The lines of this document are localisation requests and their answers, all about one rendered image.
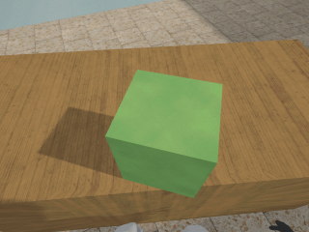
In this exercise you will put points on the right robot hand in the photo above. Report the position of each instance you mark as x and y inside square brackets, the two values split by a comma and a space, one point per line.
[281, 226]

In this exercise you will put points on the pedestal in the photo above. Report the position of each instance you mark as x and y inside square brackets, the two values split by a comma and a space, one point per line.
[58, 173]

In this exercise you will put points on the carton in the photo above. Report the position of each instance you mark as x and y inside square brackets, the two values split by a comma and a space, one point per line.
[165, 133]

